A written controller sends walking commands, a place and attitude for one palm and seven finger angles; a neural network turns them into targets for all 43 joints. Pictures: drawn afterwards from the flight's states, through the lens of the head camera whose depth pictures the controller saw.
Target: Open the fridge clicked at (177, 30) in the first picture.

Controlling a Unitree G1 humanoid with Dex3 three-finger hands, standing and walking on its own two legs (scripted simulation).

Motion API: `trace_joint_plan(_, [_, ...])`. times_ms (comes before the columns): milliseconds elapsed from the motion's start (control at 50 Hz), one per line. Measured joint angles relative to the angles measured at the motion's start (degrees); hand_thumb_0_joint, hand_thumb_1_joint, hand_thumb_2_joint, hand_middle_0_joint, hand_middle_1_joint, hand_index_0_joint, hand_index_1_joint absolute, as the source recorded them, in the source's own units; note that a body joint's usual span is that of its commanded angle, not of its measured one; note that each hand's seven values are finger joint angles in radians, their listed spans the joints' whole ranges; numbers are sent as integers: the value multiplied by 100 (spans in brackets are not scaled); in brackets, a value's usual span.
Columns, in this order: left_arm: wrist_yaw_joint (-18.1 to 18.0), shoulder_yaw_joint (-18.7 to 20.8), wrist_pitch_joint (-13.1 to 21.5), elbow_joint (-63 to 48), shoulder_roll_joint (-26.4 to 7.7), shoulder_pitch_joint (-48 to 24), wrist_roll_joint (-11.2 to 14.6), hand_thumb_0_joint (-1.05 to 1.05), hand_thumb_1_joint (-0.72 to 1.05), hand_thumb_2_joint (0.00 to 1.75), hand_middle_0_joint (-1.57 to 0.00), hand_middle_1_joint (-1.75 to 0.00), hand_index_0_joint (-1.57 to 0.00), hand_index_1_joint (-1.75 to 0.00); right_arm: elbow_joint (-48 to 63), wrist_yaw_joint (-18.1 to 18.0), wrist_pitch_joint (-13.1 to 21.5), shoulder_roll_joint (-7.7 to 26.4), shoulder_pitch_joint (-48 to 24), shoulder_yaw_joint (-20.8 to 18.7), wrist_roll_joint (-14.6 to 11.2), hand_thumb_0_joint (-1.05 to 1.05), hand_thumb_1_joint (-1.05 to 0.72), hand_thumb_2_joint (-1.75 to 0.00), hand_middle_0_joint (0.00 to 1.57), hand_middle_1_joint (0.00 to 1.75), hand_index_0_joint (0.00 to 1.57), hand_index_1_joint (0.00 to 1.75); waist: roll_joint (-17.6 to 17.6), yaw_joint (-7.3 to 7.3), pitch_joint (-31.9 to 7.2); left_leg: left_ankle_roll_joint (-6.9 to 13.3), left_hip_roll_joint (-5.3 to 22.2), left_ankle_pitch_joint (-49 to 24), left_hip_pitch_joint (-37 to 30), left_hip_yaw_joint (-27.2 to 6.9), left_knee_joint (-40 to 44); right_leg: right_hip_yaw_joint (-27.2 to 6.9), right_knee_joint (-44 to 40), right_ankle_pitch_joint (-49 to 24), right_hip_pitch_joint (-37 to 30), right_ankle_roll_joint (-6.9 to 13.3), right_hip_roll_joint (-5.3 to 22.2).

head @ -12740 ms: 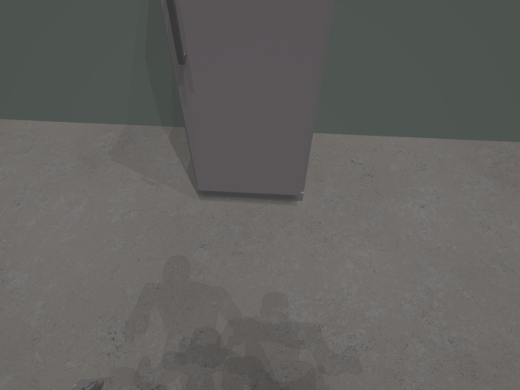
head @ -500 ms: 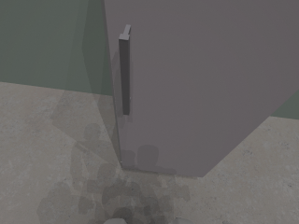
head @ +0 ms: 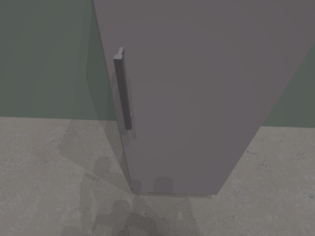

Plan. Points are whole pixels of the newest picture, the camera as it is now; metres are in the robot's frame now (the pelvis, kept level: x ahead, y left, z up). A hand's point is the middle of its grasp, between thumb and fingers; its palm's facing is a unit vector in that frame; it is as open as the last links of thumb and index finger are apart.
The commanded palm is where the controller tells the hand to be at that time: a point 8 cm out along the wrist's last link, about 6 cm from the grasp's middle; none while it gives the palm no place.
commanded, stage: come to a stop and stand still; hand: left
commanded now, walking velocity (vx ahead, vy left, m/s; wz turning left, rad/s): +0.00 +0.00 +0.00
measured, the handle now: (125, 93) +0.46 +0.12 +0.12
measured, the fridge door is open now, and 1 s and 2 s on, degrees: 0 0 0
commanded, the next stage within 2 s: look again from close up in 0.98 s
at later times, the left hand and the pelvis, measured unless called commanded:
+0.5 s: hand out of the picture -0.03 +0.14 -0.18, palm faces +0.02 -0.99 -0.16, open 7.3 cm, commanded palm none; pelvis +0.00 -0.01 -0.01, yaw +2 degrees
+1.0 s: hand out of the picture +0.04 +0.17 -0.18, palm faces +0.01 -0.98 -0.21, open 7.3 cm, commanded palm none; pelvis +0.03 +0.00 -0.01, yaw +0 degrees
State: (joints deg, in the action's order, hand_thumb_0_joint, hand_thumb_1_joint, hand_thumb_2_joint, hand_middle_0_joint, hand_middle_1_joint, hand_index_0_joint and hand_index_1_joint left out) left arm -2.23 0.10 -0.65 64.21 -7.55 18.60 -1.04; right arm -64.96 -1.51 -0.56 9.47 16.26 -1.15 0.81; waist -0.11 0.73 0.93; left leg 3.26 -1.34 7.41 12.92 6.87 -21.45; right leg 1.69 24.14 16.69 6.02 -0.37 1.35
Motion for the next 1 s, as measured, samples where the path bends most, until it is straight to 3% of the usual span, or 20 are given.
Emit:
trace_joint_plan(200, [-16,-6,42,35,136,61,21,0,91,90,-20,-30,-20,-30,-284,-29,-25,-283,455,55,19,0,-91,-90,19,30,20,30,-51,50,15,-65,66,-56,95,-74,-14,68,-14,-46,65,75,-74])
trace_joint_plan(380, [-43,10,71,64,216,174,23,0,91,90,-20,-30,-20,-30,-247,-48,32,-484,410,61,15,0,-90,-90,19,30,20,30,-22,31,35,-85,100,0,170,-81,-104,70,42,-5,126,106,-105])
trace_joint_plan(440, [-100,-81,181,-46,246,225,-27,0,91,90,-20,-30,-20,-30,28,53,27,-409,337,96,27,0,-90,-90,19,30,20,30,151,68,63,-143,227,268,549,-204,-673,168,140,35,256,125,-223])
trace_joint_plan(500, [-84,-103,217,-136,230,229,-12,0,91,90,-20,-30,-20,-30,289,74,80,-319,286,85,75,1,-90,-90,19,30,20,30,232,140,65,-42,228,479,774,-274,-1087,237,471,245,412,129,-221])
trace_joint_plan(540, [-77,-100,221,-161,209,180,-2,0,91,90,-20,-30,-20,-30,335,41,101,-233,288,94,87,1,-91,-90,19,30,20,30,253,105,26,-11,175,570,772,-261,-1176,230,623,369,434,109,-160])
trace_joint_plan(660, [-94,-82,251,-274,101,23,-2,0,91,90,-20,-30,-20,-30,328,2,134,-39,159,114,52,3,-93,-90,19,30,20,30,200,-22,-62,28,59,630,550,-146,-1055,127,670,485,313,27,-29])
trace_joint_plan(1000, [-42,-102,162,-311,-216,-193,-7,0,91,90,-20,-30,-20,-30,314,5,198,38,-337,178,10,1,-92,-90,19,30,20,30,-79,-89,24,-10,41,547,180,-37,-630,11,289,382,11,27,-21])
